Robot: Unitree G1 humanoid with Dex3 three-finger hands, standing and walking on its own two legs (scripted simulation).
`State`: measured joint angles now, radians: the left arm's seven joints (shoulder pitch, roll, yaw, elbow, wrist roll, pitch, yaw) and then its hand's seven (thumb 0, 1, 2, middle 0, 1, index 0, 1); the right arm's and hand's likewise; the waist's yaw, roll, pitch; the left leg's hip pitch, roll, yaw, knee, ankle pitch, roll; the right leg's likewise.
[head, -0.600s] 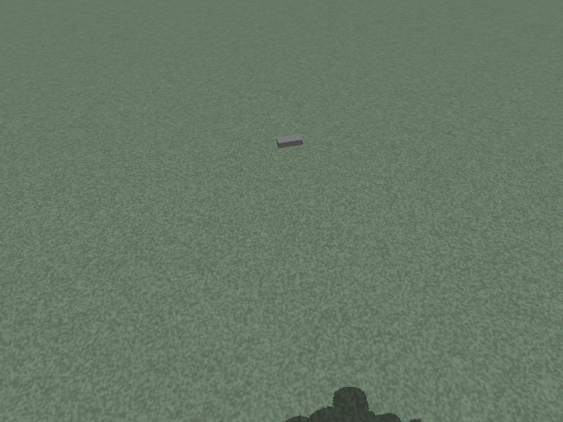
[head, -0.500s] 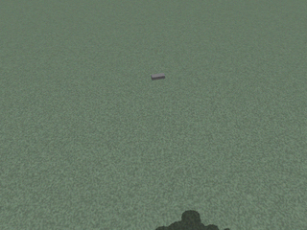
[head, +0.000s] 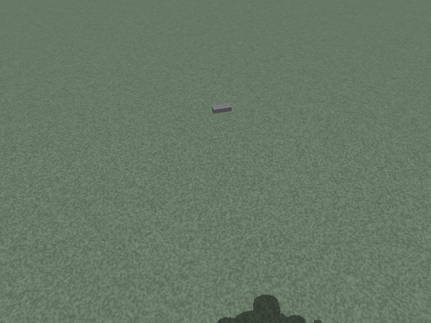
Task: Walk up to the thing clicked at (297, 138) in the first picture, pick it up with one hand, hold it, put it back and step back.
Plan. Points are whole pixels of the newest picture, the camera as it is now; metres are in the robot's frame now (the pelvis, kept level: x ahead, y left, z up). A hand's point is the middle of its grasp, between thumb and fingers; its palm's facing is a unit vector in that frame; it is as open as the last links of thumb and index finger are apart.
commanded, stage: stand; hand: left
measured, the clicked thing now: (221, 108) +1.68 -0.07 -0.76
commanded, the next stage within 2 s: walk up in 0.52 s
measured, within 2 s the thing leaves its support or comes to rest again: neither
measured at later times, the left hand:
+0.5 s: hand out of the picture +0.07 +0.26 -0.16, palm faces -0.01 -0.94 -0.34, open 7.4 cm
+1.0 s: hand out of the picture +0.17 +0.19 -0.14, palm faces +0.11 -0.92 -0.38, open 7.4 cm
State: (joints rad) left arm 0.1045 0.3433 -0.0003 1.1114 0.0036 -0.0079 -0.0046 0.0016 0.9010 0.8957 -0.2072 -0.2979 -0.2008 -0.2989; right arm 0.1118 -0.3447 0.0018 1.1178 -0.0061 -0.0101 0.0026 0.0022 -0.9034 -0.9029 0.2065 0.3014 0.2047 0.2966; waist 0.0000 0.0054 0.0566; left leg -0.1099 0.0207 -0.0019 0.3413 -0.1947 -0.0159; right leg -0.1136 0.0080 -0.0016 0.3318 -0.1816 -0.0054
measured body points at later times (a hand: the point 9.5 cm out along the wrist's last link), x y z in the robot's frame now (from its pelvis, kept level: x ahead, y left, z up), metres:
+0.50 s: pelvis +0.00 +0.00 +0.00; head +0.01 +0.00 +0.45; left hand +0.07 +0.30 -0.13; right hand +0.08 -0.29 -0.13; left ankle +0.00 +0.13 -0.75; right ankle +0.00 -0.12 -0.75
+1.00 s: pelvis +0.12 -0.10 -0.02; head +0.11 -0.11 +0.43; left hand +0.16 +0.24 -0.11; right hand +0.20 -0.44 -0.13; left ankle +0.11 +0.02 -0.68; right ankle +0.15 -0.21 -0.75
